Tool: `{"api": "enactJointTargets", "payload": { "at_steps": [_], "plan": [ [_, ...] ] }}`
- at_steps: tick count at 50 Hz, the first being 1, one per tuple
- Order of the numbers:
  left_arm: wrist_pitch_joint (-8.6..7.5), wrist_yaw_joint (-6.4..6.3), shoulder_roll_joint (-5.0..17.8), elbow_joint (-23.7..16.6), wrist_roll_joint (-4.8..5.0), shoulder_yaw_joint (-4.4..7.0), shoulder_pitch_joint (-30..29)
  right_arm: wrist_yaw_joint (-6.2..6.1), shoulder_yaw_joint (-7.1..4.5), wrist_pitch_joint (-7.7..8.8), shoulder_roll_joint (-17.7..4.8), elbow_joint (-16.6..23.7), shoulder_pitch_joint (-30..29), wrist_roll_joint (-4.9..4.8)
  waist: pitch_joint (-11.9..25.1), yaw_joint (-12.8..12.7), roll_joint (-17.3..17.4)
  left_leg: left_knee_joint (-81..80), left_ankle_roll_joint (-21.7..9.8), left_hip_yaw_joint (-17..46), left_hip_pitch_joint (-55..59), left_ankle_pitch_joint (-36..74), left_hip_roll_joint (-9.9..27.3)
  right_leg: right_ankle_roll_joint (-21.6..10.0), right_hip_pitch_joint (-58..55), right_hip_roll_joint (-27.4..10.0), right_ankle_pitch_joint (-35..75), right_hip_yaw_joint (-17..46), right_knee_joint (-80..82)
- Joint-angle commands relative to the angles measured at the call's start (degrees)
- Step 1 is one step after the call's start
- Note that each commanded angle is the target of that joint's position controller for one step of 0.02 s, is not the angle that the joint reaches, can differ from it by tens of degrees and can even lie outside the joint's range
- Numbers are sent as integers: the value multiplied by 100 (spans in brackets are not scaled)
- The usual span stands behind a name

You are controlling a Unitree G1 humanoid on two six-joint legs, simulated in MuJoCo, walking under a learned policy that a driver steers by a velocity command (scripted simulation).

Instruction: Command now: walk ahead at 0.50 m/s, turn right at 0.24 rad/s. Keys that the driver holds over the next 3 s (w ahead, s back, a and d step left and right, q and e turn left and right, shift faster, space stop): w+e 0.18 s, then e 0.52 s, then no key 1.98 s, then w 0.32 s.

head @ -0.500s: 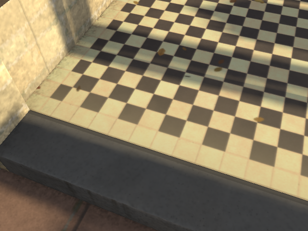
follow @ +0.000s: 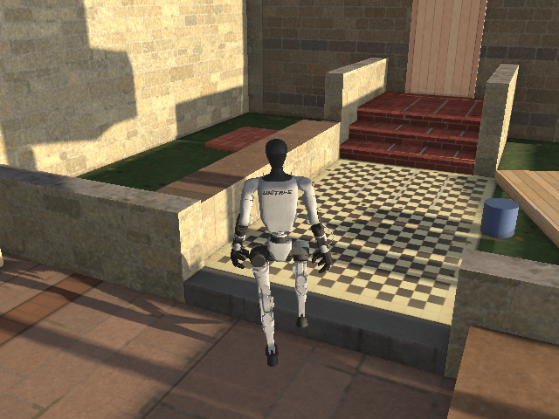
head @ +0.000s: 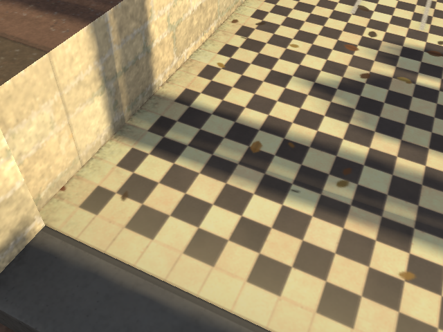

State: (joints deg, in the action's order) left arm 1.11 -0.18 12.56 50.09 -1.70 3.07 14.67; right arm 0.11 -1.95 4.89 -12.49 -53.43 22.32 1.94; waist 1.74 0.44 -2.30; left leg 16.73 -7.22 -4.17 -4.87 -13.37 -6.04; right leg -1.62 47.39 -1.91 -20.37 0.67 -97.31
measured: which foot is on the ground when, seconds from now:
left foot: down 0.00-0.30, up 0.32-0.92, down 0.94-1.00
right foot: up 0.00-0.28, down 0.30-0.96, up 0.98-1.00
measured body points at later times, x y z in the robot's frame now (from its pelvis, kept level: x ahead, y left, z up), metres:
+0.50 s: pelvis +0.26 -0.07 +0.11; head +0.30 -0.07 +0.56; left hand +0.43 +0.15 -0.03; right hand +0.37 -0.35 +0.02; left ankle +0.29 +0.08 -0.43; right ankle +0.30 -0.10 -0.58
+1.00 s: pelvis +0.46 -0.07 +0.15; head +0.49 -0.07 +0.60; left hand +0.66 +0.13 +0.03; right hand +0.51 -0.36 +0.07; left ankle +0.57 -0.03 -0.58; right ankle +0.31 -0.10 -0.54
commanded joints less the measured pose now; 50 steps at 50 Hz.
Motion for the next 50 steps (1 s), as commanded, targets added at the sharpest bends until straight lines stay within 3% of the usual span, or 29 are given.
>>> {"api": "enactJointTargets", "payload": {
  "at_steps": [1,4,6,8,9,10,12,13,14,15,16,17,18,19,20,21,22,24,26,27,29,32,34,42,45,47,48,49,50],
  "plan": [
    [-82,-96,-118,-600,26,-54,-764,-35,-40,102,-492,-197,901,75,-785,134,362,-518,-702,1689,1050,-315,2313,-244,3101,220,-644,289,-2324],
    [-104,-212,-398,-1099,66,-256,-1518,-10,75,203,-458,-482,1157,73,-959,119,295,-393,-410,1352,1244,-114,2468,-511,4410,387,-1189,318,-3269],
    [-81,-200,-475,-1472,55,-387,-2035,19,166,255,-420,-620,1063,31,-1213,30,192,-676,-82,841,501,-332,2210,-521,4236,426,-1157,2,-2641],
    [-27,-124,-767,-1930,54,-621,-2431,-34,254,185,-375,-822,1106,-63,-1215,-110,313,-1081,161,340,-224,-36,1841,-542,3652,252,-1010,-530,-1648],
    [2,-85,-791,-2177,18,-677,-2623,-173,291,153,-323,-939,1138,-139,-1218,-164,439,-1413,104,290,-373,994,1889,-584,3188,80,-1016,-578,-1169],
    [50,-24,-592,-2104,-1,-692,-2241,-229,272,94,-500,-817,984,-193,-978,-203,257,-1696,44,-207,-512,2459,1743,-562,2043,45,-832,-1085,-61],
    [56,-8,-509,-1789,145,-703,-1627,-304,263,74,-779,-479,749,-391,-214,-371,233,-834,166,-826,-477,8202,1764,-744,-308,447,-768,-1840,1308],
    [73,-11,-376,-1635,170,-650,-1151,-345,146,101,-1194,-398,711,-431,341,-634,803,-66,221,-682,-55,10247,2027,-767,-997,697,-721,-1918,1693],
    [51,-6,-112,-1360,165,-526,-326,-336,35,40,-1438,-251,501,-444,926,-988,1359,1132,251,-616,390,11290,2086,-836,-1693,976,-768,-1757,2248],
    [-15,74,138,-1188,106,-410,248,-256,-77,-36,-1612,2,255,-455,1441,-1217,1834,2583,312,-632,684,11369,2049,-1046,-2383,1113,-605,-1146,3315],
    [-117,134,691,-1193,58,-165,447,-200,-75,23,-1402,380,110,-404,1768,-1386,1388,5128,452,-562,-874,7788,1486,-1653,-3733,329,-405,1425,4456],
    [-19,7,1600,-1079,42,115,292,68,-47,75,-865,835,-218,-276,2172,-966,-747,7942,903,-75,-2847,-248,-232,-2453,-4768,-1198,3599,5121,6655],
    [20,-100,1480,-1075,143,219,46,171,-28,76,-772,1056,-121,-48,2387,-589,-91,8631,598,1121,-3198,26,209,-2257,-4608,-1191,3465,5380,6787],
    [5,-137,1159,-966,129,163,-194,189,4,16,-620,1238,-382,-68,1419,-387,350,8716,526,1033,-3522,187,329,-2117,-3627,-1084,2543,4697,6717],
    [-15,-155,759,-742,85,89,-294,48,80,-83,-264,1359,-604,-25,293,-123,722,8635,479,939,-3938,-92,504,-1795,-2650,-850,1928,4002,6583],
    [-94,-156,432,-656,-6,14,-386,-90,158,-141,-49,1494,-532,66,-237,159,697,8804,423,914,-4195,-401,543,-1666,-1971,-639,2047,3466,6610],
    [-178,-141,230,-626,-35,-45,-452,-196,160,-269,-32,1545,-336,100,-366,380,614,8870,425,870,-4221,-591,632,-1504,-1619,-498,2191,2891,6737],
    [-379,-23,356,-461,46,-7,-507,-348,204,-418,72,1792,-354,178,-293,720,405,8323,403,925,-4218,-293,823,-1152,-1380,-72,2843,1776,6716],
    [-403,-13,543,-593,106,58,-683,-369,176,-452,-129,1992,-720,182,-204,715,471,6472,532,695,-3745,116,918,-821,-1378,397,3233,970,6970],
    [-433,-56,586,-700,118,68,-487,-335,125,-471,-279,2010,-757,140,-62,527,300,6048,615,298,-3542,230,838,-720,-1630,387,4806,923,6928],
    [-446,-183,793,-757,160,158,146,-349,94,-442,-328,2119,-1075,68,425,132,10,5724,771,377,-4159,596,883,-605,-3170,11,6215,1392,6904],
    [-265,-381,912,-926,180,249,692,-239,106,-470,-289,2191,-1497,28,676,-267,-43,5315,872,464,-4885,807,870,-438,-4666,-125,6124,1655,6863],
    [-128,-433,867,-1073,139,260,905,-134,132,-481,-228,2271,-1928,25,569,-468,-18,4945,944,451,-4945,775,769,-427,-4908,-164,5681,1810,6920],
    [-129,-360,853,-1288,1,239,969,-52,105,-511,-416,2280,-2312,-56,71,-550,-542,3234,829,505,-3959,131,675,-640,-5065,-406,5737,2147,6939],
    [-181,-284,942,-1382,74,233,549,-101,30,-448,-522,2067,-1609,-140,138,-153,-447,1954,560,427,-1933,74,410,-379,-4280,-180,6050,2106,6630],
    [-275,-207,950,-1375,227,190,342,-226,-35,-354,-607,1876,-876,-100,345,310,-124,563,387,561,-406,1466,620,-133,-3897,113,5333,1973,5726],
    [-342,-173,570,-1534,252,73,670,-303,-49,-307,-860,1939,-566,-72,1103,216,838,1092,38,1757,1011,4011,2045,51,-3118,371,2069,1595,4597],
    [-230,-182,597,-1372,331,94,1472,-274,-55,-381,-1015,1962,-764,-178,1762,-181,1900,1126,-1062,3351,1331,6211,3190,298,-2577,1295,-1987,925,3410],
    [-82,-224,849,-1111,99,133,1446,-197,32,-405,-576,1996,-869,-238,1484,-254,1149,719,-1026,3513,414,4748,2907,324,-2678,932,-1763,848,3166]
  ]
}}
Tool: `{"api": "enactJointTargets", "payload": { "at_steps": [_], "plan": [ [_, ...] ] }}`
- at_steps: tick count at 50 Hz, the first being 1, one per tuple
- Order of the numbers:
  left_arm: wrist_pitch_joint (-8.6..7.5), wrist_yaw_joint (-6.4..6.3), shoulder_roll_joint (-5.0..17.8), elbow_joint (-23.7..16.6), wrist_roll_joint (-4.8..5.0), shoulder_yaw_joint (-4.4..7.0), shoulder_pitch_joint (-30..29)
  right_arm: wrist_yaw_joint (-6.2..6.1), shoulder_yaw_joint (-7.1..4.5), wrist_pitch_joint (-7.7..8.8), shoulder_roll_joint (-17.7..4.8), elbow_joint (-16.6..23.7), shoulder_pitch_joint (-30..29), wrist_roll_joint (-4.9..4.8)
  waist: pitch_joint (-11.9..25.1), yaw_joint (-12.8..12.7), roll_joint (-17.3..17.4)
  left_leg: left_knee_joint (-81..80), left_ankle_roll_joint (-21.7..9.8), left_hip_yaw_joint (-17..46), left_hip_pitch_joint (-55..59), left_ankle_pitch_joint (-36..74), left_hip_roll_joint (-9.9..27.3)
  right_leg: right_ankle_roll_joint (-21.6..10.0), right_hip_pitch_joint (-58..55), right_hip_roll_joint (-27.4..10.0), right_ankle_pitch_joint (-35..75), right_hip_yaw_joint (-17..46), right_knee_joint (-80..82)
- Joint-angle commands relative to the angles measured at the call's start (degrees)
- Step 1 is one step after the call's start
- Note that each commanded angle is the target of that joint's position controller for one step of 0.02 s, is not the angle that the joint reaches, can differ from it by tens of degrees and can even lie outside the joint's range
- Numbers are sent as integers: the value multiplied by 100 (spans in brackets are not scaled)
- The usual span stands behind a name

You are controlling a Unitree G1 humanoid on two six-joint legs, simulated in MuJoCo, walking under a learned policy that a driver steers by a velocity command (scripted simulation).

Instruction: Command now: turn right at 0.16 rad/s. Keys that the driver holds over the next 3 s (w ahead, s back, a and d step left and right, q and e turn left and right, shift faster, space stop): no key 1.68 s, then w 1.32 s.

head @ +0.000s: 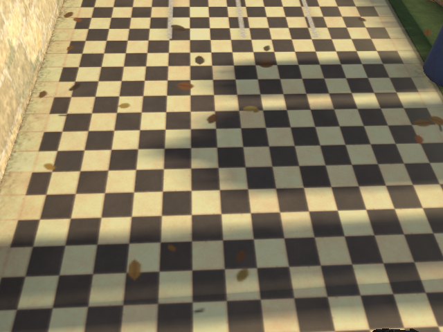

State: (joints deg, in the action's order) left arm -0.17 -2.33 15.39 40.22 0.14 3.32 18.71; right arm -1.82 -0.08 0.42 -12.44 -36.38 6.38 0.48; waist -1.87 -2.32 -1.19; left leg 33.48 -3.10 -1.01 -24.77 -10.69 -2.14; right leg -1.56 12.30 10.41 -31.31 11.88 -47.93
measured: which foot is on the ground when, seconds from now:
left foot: down 0.00-1.00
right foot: up 0.00-0.30, down 0.32-1.00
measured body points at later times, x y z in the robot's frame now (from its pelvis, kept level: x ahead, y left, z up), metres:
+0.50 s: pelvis +0.04 +0.02 +0.02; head +0.04 +0.01 +0.47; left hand +0.12 +0.25 -0.11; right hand +0.14 -0.22 -0.10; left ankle +0.08 +0.09 -0.72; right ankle +0.01 -0.11 -0.72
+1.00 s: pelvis +0.05 +0.00 +0.02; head +0.06 +0.00 +0.47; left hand +0.09 +0.24 -0.13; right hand +0.10 -0.23 -0.12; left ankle +0.08 +0.09 -0.72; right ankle +0.01 -0.11 -0.72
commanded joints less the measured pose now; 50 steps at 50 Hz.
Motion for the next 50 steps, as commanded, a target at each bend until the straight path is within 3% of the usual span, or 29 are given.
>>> {"api": "enactJointTargets", "payload": {
  "at_steps": [1,2,3,4,6,13,15,16,17,18,19,23,30,50],
  "plan": [
    [123,16,511,-80,-132,98,546,-1,-26,64,-168,333,374,-43,1092,26,624,-1252,-1174,2639,1778,2929,2083,373,919,-409,-352,-291,-1661],
    [181,42,412,-142,-145,66,221,-17,19,69,-98,350,163,19,738,-1,517,-1508,-894,2219,1391,1855,1756,412,921,-510,-138,-331,-1351],
    [265,79,341,-170,-128,39,62,-42,24,81,-155,312,116,32,517,-10,785,-1748,-712,1875,1133,1222,1504,439,804,-627,59,-376,-993],
    [336,113,304,-110,-108,27,112,-57,-13,76,-273,272,117,50,436,-33,1032,-1858,-627,1586,943,943,1277,457,607,-614,242,-559,-850],
    [370,149,265,-29,-112,9,160,-25,-60,132,-365,191,287,47,540,-15,962,-1924,-608,1429,987,859,1211,431,394,-653,399,-737,-413],
    [240,113,3,145,-117,-102,-174,21,-175,90,-465,7,657,69,351,147,883,-1933,-643,1413,921,-841,1061,200,28,-776,959,-1071,1565],
    [141,95,-61,219,-142,-147,-145,3,-197,48,-449,-39,720,23,293,95,667,-1883,-428,1414,517,-1333,976,49,-485,-856,1765,-1002,2349],
    [81,79,18,176,-192,-151,-218,6,-197,49,-400,-52,758,16,246,117,542,-1868,-262,1461,301,-1535,961,-39,-628,-1103,1949,-646,2468],
    [18,53,177,121,-208,-134,-303,21,-191,44,-334,-21,739,11,158,184,334,-1776,-145,1366,268,-1559,831,-142,-443,-1381,1805,-278,2621],
    [-20,50,195,197,-136,-115,-429,56,-197,38,-264,-22,724,-24,-91,338,-246,-1716,-99,981,632,-1180,524,-205,234,-1361,1587,-255,2644],
    [-75,54,-3,209,-112,-167,-461,68,-206,45,-284,-89,731,14,-2,336,-284,-1515,-112,910,1070,-771,503,-169,431,-1350,1509,-256,2783],
    [-174,8,-3,328,-86,-171,-303,65,-252,110,-296,-322,934,39,250,351,-106,-1334,-162,895,1457,82,557,-108,193,-1300,2020,-378,2762],
    [-156,-24,4,539,-80,-157,-133,25,-260,93,-241,-611,964,19,169,296,147,-1346,-104,837,1434,439,542,-147,-4,-1343,2284,-409,2781],
    [-126,-89,-85,1421,-65,-204,60,-63,-232,19,-218,-1657,1199,5,6,306,96,-1467,-80,838,1659,807,603,-184,-253,-1418,2565,-457,3037]
  ]
}}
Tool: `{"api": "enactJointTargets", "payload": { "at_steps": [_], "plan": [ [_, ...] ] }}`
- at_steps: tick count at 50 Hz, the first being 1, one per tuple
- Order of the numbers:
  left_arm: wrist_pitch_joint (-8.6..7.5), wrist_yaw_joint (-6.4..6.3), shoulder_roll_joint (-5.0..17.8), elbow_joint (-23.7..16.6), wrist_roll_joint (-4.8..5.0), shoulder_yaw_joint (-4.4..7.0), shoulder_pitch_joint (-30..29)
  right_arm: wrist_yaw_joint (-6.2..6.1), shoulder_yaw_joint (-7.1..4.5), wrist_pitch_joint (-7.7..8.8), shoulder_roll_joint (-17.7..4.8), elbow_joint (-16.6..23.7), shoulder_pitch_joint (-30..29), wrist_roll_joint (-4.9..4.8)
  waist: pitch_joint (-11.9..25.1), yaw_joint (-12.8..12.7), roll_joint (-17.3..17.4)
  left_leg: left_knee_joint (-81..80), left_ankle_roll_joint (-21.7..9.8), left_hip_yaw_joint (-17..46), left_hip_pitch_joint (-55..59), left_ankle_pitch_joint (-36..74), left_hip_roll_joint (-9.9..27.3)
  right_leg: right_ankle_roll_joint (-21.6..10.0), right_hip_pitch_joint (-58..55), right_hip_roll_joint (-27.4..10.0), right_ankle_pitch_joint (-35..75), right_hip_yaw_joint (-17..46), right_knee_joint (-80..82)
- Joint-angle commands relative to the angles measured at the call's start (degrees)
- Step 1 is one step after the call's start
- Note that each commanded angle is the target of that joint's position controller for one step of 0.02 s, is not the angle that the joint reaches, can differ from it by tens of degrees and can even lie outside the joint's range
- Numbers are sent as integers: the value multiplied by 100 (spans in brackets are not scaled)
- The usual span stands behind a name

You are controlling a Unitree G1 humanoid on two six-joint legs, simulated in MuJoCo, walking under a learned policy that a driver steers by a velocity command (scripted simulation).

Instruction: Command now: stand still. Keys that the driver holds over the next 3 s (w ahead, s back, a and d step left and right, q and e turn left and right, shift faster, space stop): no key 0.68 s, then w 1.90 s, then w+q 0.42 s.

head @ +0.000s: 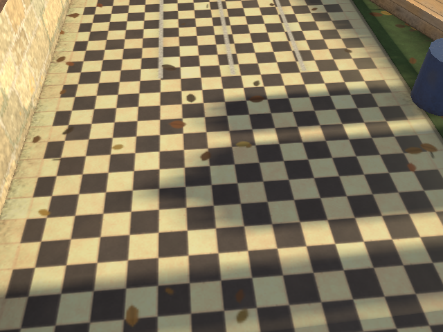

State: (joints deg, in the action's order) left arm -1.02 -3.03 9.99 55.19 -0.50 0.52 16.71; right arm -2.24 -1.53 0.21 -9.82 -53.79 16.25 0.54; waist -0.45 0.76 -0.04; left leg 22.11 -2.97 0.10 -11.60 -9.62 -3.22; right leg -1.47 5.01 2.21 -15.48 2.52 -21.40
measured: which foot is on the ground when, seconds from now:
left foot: down 0.00-0.78, up 0.80-0.98, down 1.00-1.00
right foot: down 0.00-1.00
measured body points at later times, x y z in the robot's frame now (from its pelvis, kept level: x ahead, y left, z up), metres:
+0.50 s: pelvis +0.00 -0.01 +0.00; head +0.00 -0.01 +0.45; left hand -0.01 +0.21 -0.16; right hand +0.00 -0.23 -0.16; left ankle +0.02 +0.09 -0.74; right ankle -0.04 -0.11 -0.74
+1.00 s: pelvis +0.07 +0.02 -0.01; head +0.07 +0.04 +0.44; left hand -0.04 +0.24 -0.17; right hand +0.13 -0.22 -0.15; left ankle +0.10 +0.11 -0.74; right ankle -0.05 -0.11 -0.74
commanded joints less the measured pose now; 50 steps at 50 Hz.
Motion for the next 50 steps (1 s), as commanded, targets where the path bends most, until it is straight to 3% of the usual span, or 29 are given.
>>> {"api": "enactJointTargets", "payload": {
  "at_steps": [1,17,34,35,37,39,40,41,43,45,47,49,50],
  "plan": [
    [-39,-21,444,-29,-1,69,276,-23,-80,36,-470,30,221,-2,-149,-1,-18,-341,-92,728,344,685,712,-196,475,-601,974,477,395],
    [-25,-40,244,542,-3,-53,579,-50,44,-4,-309,-655,402,-14,-323,-5,-11,-415,-66,715,310,468,715,-231,531,-617,824,458,484],
    [-34,-51,71,806,-1,-123,852,-69,133,-10,-165,-1006,577,-22,-400,-11,-23,-366,-42,680,255,463,720,-249,562,-628,848,447,495],
    [-35,-47,37,832,-10,-133,920,-66,145,-14,-133,-1029,610,-19,-290,-23,-18,-405,-50,673,298,49,675,-269,528,-587,381,447,576],
    [-6,-30,212,833,-27,-52,996,-46,105,-40,-231,-981,547,-9,-447,-72,-126,-160,-152,558,9,-1120,451,-414,657,-475,-1033,522,596],
    [29,4,375,800,-21,40,1194,20,64,-49,-259,-836,344,42,-827,-235,-416,447,-229,357,-851,-2218,184,-742,724,-740,-2629,1116,874],
    [24,8,462,837,-1,87,1394,70,88,-17,-123,-708,153,77,-1020,-340,-694,958,-187,97,-1311,-2091,41,-953,596,-1101,-3117,1643,1217],
    [-2,14,575,861,20,155,1484,108,119,40,-17,-552,-46,128,-1195,-381,-899,1435,-145,-220,-1669,-1677,75,-1183,437,-1536,-3232,2134,1525],
    [-85,38,608,860,-16,233,1521,162,77,174,-172,-330,-321,150,-1280,-426,-713,2073,-122,-216,-2204,-1522,397,-1410,136,-1900,-2556,2422,1699],
    [-204,70,616,842,-48,287,1483,228,17,306,-295,-148,-369,102,-1210,-318,-539,2075,-124,-108,-2353,-1538,592,-1384,-178,-1896,-1678,2171,1551],
    [-289,81,626,770,-27,300,1289,285,-27,390,-286,-43,-348,-10,-1073,-175,-496,1503,-118,-257,-1771,-1325,507,-1214,-87,-1657,-997,1674,1395],
    [-317,109,660,657,15,306,876,308,-67,414,-169,-225,425,-61,-904,288,-472,519,-150,-574,19,-629,188,-965,870,-1273,-409,1038,880],
    [-361,136,611,608,4,279,819,268,-166,421,-302,-486,1142,-65,-597,559,-178,320,-165,-515,1306,-568,3,-817,1464,-979,422,680,154]
  ]
}}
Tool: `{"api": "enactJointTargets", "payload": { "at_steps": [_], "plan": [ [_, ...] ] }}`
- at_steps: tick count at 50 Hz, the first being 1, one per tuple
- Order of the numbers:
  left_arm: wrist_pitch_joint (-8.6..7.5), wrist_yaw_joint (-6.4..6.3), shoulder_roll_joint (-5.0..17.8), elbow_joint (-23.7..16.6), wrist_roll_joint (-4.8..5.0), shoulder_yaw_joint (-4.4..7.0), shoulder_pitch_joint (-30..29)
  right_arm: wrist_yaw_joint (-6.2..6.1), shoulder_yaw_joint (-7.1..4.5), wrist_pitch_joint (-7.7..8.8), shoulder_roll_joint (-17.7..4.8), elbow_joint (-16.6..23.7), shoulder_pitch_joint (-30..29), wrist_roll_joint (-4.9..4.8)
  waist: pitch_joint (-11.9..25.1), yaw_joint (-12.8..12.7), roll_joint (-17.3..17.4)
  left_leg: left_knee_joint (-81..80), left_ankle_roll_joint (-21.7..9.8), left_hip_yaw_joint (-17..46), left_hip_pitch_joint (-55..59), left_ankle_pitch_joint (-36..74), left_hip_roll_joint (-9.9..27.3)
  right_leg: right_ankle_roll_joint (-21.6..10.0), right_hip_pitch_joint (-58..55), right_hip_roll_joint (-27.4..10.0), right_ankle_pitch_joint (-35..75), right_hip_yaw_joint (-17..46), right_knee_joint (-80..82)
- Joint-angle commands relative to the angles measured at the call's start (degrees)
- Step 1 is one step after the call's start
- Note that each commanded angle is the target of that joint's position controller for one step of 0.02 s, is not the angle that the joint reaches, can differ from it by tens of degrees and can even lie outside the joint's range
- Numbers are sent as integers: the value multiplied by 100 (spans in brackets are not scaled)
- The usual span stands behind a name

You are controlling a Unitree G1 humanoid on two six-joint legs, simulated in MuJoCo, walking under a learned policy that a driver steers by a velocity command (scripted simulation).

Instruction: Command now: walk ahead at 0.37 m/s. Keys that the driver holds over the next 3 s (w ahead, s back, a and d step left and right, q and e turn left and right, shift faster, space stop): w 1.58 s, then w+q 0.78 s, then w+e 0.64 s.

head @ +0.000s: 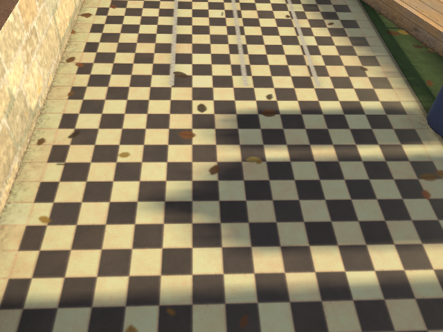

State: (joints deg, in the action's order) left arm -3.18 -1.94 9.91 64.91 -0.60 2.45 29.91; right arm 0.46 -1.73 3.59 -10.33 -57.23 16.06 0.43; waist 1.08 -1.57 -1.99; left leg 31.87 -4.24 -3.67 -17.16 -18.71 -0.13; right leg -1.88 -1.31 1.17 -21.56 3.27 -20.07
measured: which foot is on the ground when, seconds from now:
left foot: down 0.00-0.50, up 0.52-1.00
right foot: down 0.00-0.02, up 0.04-0.46, down 0.48-1.00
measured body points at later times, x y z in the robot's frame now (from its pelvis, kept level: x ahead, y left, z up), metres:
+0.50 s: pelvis +0.26 +0.01 -0.02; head +0.30 +0.01 +0.43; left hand +0.45 +0.23 -0.13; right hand +0.15 -0.21 -0.16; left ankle +0.04 +0.09 -0.72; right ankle +0.39 -0.05 -0.74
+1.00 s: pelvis +0.54 +0.02 +0.00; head +0.58 +0.02 +0.44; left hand +0.44 +0.24 -0.15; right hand +0.74 -0.18 -0.12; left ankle +0.70 +0.12 -0.72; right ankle +0.39 -0.05 -0.73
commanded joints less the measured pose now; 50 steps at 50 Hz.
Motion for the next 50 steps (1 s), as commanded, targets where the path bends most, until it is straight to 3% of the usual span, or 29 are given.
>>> {"api": "enactJointTargets", "payload": {
  "at_steps": [1,2,3,4,5,6,8,12,16,18,21,23,24,25,26,27,28,29,31,33,35,39,44,47,50],
  "plan": [
    [-201,80,377,-518,28,-5,-673,-86,-292,115,-695,-268,1923,29,-415,1147,990,-1483,-259,1308,2744,-645,684,-484,2789,-296,1147,-99,-1619],
    [-218,107,75,-728,13,-81,-585,-95,-428,75,-1216,-415,2593,55,-142,1155,2152,-2338,-832,3622,3154,-1495,2000,-255,3781,302,-476,-700,-3477],
    [-192,138,427,-802,-139,9,-817,-95,-335,13,-830,-380,2144,69,-573,804,1170,-2385,-957,3859,2419,-1539,2126,-350,4031,-79,-546,-248,-4441],
    [-213,210,301,-865,-123,-11,-982,-75,-276,29,-701,-153,1470,91,-896,525,543,-2393,-935,3294,1870,-1290,2003,-408,4095,-340,0,-111,-4691],
    [-249,272,231,-865,-67,-29,-1016,-57,-244,76,-655,-18,1077,97,-890,356,248,-2491,-855,2790,1587,-775,1775,-408,3947,-482,471,-56,-4619],
    [-237,314,252,-897,-68,-4,-1058,-66,-203,125,-598,23,951,90,-843,237,213,-2570,-779,2389,1495,-338,1592,-380,3878,-555,676,-122,-4535],
    [-124,365,304,-938,-106,43,-1030,-91,-116,229,-443,-67,1050,49,-730,112,371,-2614,-647,1740,1582,558,1293,-246,3849,-584,868,-298,-4323],
    [-6,416,313,-1298,-131,64,-1849,-103,-39,297,-426,-278,1566,22,-886,202,508,-2580,-650,1074,1760,2307,1140,-76,4429,-572,1232,-664,-3847],
    [22,449,166,-1759,-59,-27,-2924,-115,17,333,-394,-319,1630,36,-1065,348,668,-2584,-562,577,1426,3504,918,-84,3855,-337,1795,-1028,-2199],
    [34,412,248,-1879,-24,-27,-3160,-170,0,341,-515,-361,1683,13,-1042,360,746,-2572,-516,511,1566,4037,1011,-212,3449,-217,1965,-1123,-1644],
    [1,293,460,-1849,-34,59,-2816,-221,-31,341,-688,-373,1503,33,-664,70,783,-1800,-416,340,2130,5971,1141,-534,2709,75,1776,-1158,-1315],
    [-66,200,720,-1428,-49,210,-1500,-248,-69,276,-805,-361,1357,79,75,-476,773,-169,-329,262,2224,6522,1122,-751,1422,307,1514,-1101,-1079],
    [-97,141,925,-1159,-125,312,-675,-232,-74,251,-824,-322,1284,46,480,-831,651,1043,-266,184,1562,5517,943,-891,249,33,1459,-806,-818],
    [-107,101,1459,-1048,-263,448,104,-200,-20,234,-544,-166,1437,35,1138,-922,-66,2963,-241,-68,516,2878,475,-1150,-876,-1425,709,809,-765],
    [-42,180,1556,-1075,-206,475,-133,-112,-14,207,-142,-152,2051,-177,1606,-406,-1146,4956,-70,300,-1269,-1000,-590,-2020,-1723,-2578,324,3827,327],
    [-19,233,1324,-1197,-31,434,-878,-122,-84,177,-533,-44,1541,-34,903,-218,-254,5089,-158,747,-1766,-463,-102,-1862,-975,-2321,-252,3417,682],
    [-55,251,923,-1269,12,315,-1335,-89,-107,192,-601,125,937,23,240,-151,87,4819,-176,708,-1842,7,127,-1681,-185,-2133,-167,2567,819],
    [-111,265,640,-1195,-22,232,-1464,-66,-107,202,-518,151,768,34,-225,38,374,4417,-186,665,-1647,211,321,-1497,528,-1873,401,1941,1036],
    [-217,215,401,-995,-38,131,-1341,9,-91,51,-295,111,876,175,-384,341,256,3843,-112,663,-1082,270,523,-1196,1258,-1469,1149,1086,1183],
    [-310,201,466,-834,-24,120,-1024,69,-85,-53,-197,139,836,188,-434,416,122,3515,-29,547,-1078,345,565,-1165,1366,-1337,1766,719,1272],
    [-343,198,631,-766,-21,135,-826,103,-99,-113,-277,323,336,189,-565,393,68,3117,76,410,-1516,690,663,-1144,1281,-1261,1898,452,1432],
    [-331,211,639,-693,8,85,-428,127,-91,-121,-360,704,-807,131,-725,138,0,1859,240,149,-2058,1566,692,-960,884,-1042,2615,51,1497],
    [-324,162,627,-501,-9,41,149,128,-22,-91,-284,949,-1675,65,-715,-170,-164,645,174,-123,-1977,2061,426,-811,84,-1050,3525,-182,1274],
    [-293,107,669,-400,-79,34,299,119,-37,-46,-348,1079,-1959,85,-776,-190,-201,271,11,-139,-2023,1721,312,-913,-525,-1274,4077,-171,977],
    [-280,55,832,-403,-108,73,31,59,-120,26,-488,966,-1428,95,-504,170,-276,-77,-269,-268,-1056,1000,-43,-808,-717,-1367,5816,-303,140]
  ]
}}
Next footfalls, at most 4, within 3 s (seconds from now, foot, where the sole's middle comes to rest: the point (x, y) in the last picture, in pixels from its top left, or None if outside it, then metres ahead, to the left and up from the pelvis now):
0.48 right None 0.43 -0.06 -0.77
1.04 left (193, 270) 0.74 0.11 -0.77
1.60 right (244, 199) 1.05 -0.06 -0.77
2.18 left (198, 151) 1.30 0.13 -0.77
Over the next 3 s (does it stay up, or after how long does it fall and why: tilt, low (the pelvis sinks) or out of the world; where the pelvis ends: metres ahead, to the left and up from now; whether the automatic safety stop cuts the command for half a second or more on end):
stays up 1.62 0.16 0.01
